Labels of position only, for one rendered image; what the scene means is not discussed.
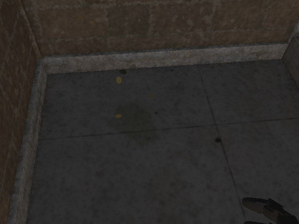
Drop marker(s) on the robot right hand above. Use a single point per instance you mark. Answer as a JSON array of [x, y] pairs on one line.
[[270, 209]]

